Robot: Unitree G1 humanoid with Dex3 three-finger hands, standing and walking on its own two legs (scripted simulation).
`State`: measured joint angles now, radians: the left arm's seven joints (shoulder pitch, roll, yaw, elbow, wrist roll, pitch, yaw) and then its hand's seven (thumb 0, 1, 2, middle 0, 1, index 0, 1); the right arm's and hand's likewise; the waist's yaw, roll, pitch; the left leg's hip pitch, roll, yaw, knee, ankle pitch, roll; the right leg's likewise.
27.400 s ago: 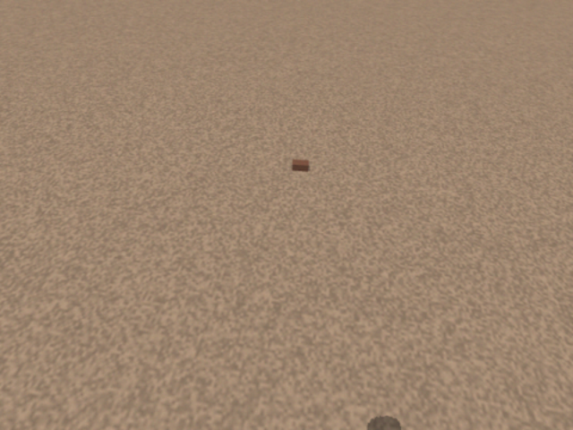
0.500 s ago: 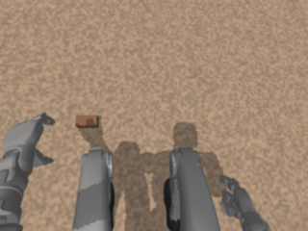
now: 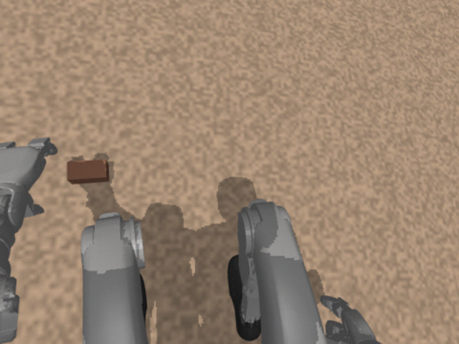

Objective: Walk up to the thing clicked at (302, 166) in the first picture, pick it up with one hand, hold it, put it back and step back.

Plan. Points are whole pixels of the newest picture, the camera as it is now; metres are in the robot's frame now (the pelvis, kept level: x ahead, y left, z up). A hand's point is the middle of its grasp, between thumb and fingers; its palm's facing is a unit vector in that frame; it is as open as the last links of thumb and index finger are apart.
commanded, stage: rise first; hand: left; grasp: from above
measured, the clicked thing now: (88, 171) +0.48 +0.25 -0.34
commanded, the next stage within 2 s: none
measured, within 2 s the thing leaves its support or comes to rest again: neither
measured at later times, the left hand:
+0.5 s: hand (44, 180) +0.42 +0.29 -0.20, palm faces -0.44 -0.06 -0.90, open 11.8 cm
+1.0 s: hand (51, 176) +0.43 +0.29 -0.22, palm faces -0.45 -0.07 -0.89, open 11.8 cm
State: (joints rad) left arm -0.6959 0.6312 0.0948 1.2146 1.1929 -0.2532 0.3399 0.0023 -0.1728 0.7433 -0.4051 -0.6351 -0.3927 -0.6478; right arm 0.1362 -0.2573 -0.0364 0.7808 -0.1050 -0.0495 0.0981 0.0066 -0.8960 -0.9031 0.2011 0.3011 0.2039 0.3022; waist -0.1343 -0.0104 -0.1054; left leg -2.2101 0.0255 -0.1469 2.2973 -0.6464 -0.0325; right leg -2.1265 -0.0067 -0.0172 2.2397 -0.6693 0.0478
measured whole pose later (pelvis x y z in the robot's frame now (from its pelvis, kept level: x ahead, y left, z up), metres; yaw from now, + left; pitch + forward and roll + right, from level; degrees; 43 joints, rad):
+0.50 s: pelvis +0.01 +0.00 -0.03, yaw -1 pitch +32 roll -6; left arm -0.80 0.67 0.10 1.37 1.29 -0.27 0.45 0.00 -0.13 0.69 -0.43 -0.63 -0.43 -0.63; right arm 0.10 -0.25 -0.01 0.80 -0.16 -0.05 0.12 0.00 -0.90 -0.90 0.20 0.30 0.20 0.30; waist -0.17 -0.03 -0.08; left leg -2.30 0.02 -0.16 2.40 -0.66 -0.04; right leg -2.22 0.00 -0.01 2.35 -0.69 0.06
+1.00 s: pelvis +0.01 +0.00 -0.04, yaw -1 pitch +32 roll -7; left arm -0.82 0.69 0.12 1.41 1.29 -0.28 0.47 0.00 -0.14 0.69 -0.42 -0.66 -0.42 -0.66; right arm 0.11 -0.26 0.01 0.80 -0.18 -0.06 0.14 0.00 -0.90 -0.90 0.20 0.30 0.20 0.30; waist -0.19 -0.03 -0.06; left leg -2.32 0.02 -0.18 2.44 -0.69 -0.05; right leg -2.24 0.01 -0.03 2.37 -0.70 0.05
